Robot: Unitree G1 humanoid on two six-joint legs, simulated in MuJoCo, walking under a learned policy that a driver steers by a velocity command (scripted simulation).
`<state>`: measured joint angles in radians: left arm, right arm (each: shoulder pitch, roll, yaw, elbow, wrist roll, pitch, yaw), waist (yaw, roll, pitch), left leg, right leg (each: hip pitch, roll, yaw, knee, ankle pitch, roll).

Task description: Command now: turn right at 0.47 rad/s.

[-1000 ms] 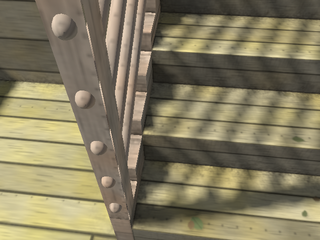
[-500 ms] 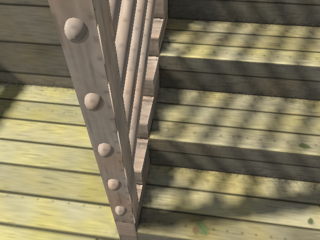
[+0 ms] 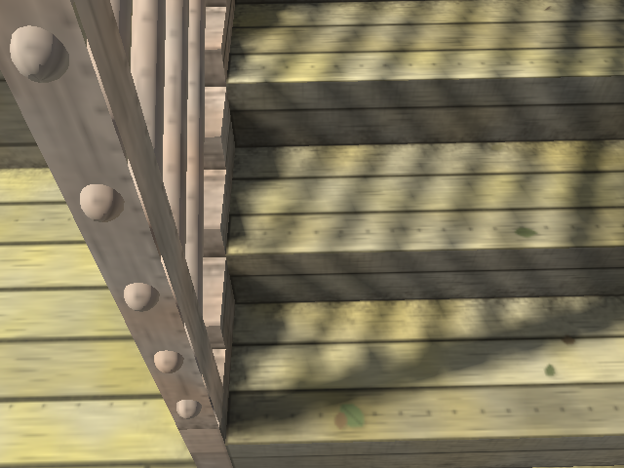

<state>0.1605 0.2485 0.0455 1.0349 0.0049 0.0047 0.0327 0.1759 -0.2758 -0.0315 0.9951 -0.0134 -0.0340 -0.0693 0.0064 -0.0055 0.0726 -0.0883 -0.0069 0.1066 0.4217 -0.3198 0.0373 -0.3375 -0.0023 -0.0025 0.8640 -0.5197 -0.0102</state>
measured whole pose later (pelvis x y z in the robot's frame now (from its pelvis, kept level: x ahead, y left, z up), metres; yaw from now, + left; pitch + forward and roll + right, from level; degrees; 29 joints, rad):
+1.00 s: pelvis +0.04 -0.11 +0.01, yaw -24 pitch +1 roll +0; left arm 0.10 0.24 0.04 0.86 0.03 -0.03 -0.05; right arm 0.48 -0.18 -0.04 1.00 -0.03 -0.09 -0.01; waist -0.07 -0.04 0.01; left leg 0.04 0.00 0.00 0.21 -0.27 0.01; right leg -0.48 -0.03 0.00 0.67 -0.20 0.00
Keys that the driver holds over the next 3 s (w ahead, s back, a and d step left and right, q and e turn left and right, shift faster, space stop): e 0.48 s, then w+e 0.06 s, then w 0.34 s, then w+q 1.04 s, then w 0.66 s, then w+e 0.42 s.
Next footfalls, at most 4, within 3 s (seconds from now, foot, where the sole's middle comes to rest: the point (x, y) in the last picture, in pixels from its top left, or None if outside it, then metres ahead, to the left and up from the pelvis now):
0.20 right None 0.05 -0.14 -0.78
0.70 left None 0.03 0.03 -0.78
1.08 right None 0.12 -0.28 -0.78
1.52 left None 0.31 -0.14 -0.78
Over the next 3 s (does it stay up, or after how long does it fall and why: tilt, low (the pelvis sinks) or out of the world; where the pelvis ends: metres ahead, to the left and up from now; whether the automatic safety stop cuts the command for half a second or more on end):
stays up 0.90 -0.18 0.34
